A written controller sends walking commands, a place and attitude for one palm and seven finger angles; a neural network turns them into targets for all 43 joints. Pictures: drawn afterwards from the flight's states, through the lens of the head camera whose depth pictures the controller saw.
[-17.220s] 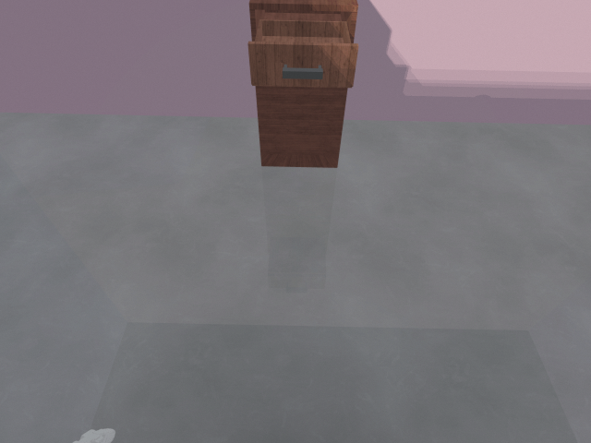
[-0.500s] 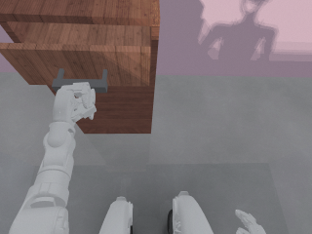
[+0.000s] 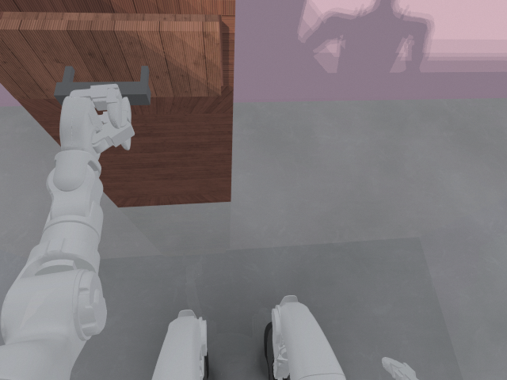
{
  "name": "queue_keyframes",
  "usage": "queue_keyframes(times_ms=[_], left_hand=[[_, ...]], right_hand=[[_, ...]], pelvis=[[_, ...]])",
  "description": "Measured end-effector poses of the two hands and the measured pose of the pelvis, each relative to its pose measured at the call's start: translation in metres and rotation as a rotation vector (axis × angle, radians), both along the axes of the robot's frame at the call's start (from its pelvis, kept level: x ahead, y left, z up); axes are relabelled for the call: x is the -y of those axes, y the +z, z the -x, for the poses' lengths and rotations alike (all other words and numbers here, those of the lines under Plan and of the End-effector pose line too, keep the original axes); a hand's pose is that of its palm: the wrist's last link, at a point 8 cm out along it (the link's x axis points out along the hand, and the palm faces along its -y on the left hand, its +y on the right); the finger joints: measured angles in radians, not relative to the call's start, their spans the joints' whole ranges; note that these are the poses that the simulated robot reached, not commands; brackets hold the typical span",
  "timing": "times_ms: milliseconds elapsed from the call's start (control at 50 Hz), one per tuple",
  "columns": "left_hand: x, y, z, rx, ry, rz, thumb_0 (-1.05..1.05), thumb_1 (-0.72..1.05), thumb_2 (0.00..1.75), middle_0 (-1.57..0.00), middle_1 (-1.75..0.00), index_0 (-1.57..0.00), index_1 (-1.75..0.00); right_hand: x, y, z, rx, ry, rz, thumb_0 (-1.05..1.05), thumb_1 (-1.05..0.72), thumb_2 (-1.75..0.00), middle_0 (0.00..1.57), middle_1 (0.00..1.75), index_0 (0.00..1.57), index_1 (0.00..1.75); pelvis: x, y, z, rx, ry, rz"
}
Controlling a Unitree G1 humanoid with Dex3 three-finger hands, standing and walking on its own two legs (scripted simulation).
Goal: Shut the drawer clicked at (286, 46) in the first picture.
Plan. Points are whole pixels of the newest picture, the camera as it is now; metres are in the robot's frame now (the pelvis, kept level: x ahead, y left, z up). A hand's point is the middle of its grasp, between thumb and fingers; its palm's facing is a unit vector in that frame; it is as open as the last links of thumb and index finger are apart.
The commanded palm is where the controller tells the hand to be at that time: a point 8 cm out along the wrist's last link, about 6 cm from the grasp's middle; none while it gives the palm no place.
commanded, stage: push the drawer shut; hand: left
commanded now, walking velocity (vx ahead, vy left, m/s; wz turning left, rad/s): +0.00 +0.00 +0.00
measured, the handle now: (106, 83) +0.57 +0.20 +0.04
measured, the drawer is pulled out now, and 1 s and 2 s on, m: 0.03 0.00 0.00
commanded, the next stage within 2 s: pull the fist back off the drawer in 0.64 s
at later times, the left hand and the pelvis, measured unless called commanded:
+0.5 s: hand (124, 107) +0.53 +0.17 +0.04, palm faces +0.00 -1.00 -0.07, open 2.7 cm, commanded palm +0.55 +0.20 +0.05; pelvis -0.01 +0.01 -0.01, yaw +0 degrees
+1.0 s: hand (123, 105) +0.53 +0.17 +0.04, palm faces -0.01 -1.00 -0.09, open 2.8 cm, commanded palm +0.54 +0.19 +0.05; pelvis -0.03 +0.01 -0.02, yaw +0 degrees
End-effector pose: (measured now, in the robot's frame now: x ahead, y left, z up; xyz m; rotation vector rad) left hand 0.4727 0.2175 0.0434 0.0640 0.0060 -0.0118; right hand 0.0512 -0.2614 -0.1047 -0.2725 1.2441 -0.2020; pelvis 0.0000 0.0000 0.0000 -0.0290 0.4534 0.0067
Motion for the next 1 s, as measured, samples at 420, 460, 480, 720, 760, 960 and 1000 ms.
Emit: queue_keyframes(times_ms=[420,460,480,720,760,960,1000], left_hand=[[-0.005,-0.003,-0.033,-0.007,0.009,-0.004,-0.10,0.63,0.93,-1.40,-1.60,-1.40,-1.60],[-0.006,-0.003,-0.033,-0.007,0.010,-0.005,-0.10,0.61,0.94,-1.40,-1.60,-1.40,-1.60],[-0.007,-0.003,-0.034,-0.006,0.010,-0.006,-0.10,0.60,0.94,-1.40,-1.60,-1.40,-1.60],[-0.007,0.000,-0.035,-0.008,0.012,-0.021,-0.07,0.57,0.97,-1.40,-1.60,-1.40,-1.60],[-0.007,0.001,-0.035,-0.009,0.012,-0.024,-0.07,0.57,0.98,-1.40,-1.60,-1.40,-1.60],[-0.007,0.001,-0.035,-0.018,0.007,-0.028,-0.07,0.57,0.98,-1.40,-1.60,-1.40,-1.60],[-0.007,0.001,-0.035,-0.017,0.007,-0.028,-0.07,0.57,0.97,-1.40,-1.60,-1.40,-1.60]], right_hand=[[-0.007,-0.005,0.044,-0.144,-0.019,0.012,0.01,-0.90,-0.90,0.20,0.30,0.21,0.30],[-0.008,-0.005,0.046,-0.143,-0.016,0.018,0.01,-0.90,-0.90,0.20,0.30,0.21,0.30],[-0.007,-0.005,0.047,-0.141,-0.015,0.021,0.01,-0.90,-0.90,0.20,0.30,0.21,0.30],[-0.006,-0.005,0.057,-0.117,-0.001,0.051,0.01,-0.90,-0.90,0.20,0.30,0.21,0.30],[-0.006,-0.005,0.059,-0.112,0.000,0.055,0.01,-0.90,-0.90,0.20,0.30,0.21,0.30],[-0.008,-0.004,0.067,-0.106,0.003,0.055,0.01,-0.90,-0.90,0.20,0.30,0.21,0.30],[-0.009,-0.005,0.068,-0.110,0.003,0.051,0.01,-0.90,-0.90,0.20,0.30,0.21,0.30]], pelvis=[[-0.005,-0.010,0.008,-0.043,0.011,0.022],[-0.005,-0.011,0.010,-0.045,0.014,0.025],[-0.005,-0.012,0.011,-0.046,0.015,0.027],[-0.006,-0.017,0.024,-0.051,0.025,0.036],[-0.006,-0.018,0.026,-0.053,0.025,0.036],[-0.008,-0.019,0.030,-0.055,0.023,0.037],[-0.008,-0.020,0.030,-0.054,0.023,0.037]])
